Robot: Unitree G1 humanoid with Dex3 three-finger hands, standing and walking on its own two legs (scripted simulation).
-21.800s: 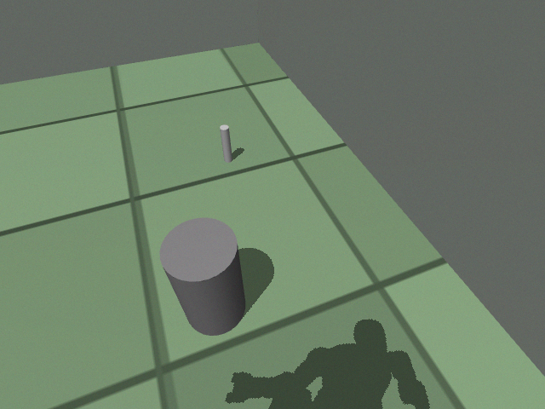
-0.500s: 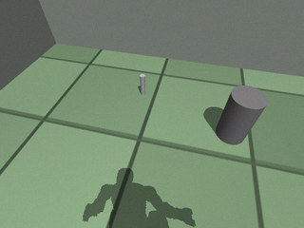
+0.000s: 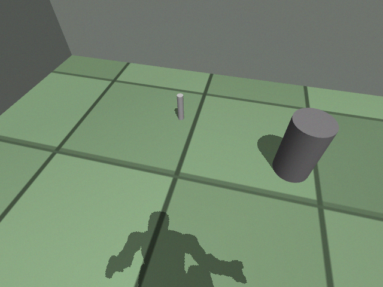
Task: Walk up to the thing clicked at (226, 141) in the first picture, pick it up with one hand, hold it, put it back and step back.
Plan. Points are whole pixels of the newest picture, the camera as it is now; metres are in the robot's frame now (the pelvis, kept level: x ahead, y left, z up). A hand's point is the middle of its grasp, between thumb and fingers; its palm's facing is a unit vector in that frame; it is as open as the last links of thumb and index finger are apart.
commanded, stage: stand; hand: left
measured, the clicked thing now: (180, 107) +1.46 +0.16 -0.67
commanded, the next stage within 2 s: walk up in 0.10 s
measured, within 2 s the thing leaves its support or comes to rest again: neither
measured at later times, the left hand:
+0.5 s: hand out of the picture +0.15 +0.22 -0.14, palm faces -0.02 -0.90 -0.44, open 7.4 cm
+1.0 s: hand (125, 204) +0.38 +0.23 -0.17, palm faces -0.07 -0.94 -0.34, open 7.4 cm
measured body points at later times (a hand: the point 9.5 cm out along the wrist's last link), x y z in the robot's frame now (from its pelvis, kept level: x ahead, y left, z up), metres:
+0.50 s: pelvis +0.09 -0.07 -0.02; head +0.09 -0.10 +0.43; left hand +0.15 +0.27 -0.11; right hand +0.12 -0.41 -0.15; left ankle +0.04 +0.07 -0.69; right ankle +0.11 -0.18 -0.75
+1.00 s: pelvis +0.32 -0.04 -0.02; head +0.35 -0.03 +0.43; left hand +0.38 +0.28 -0.14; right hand +0.41 -0.36 -0.11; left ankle +0.37 +0.07 -0.75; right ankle +0.28 -0.19 -0.68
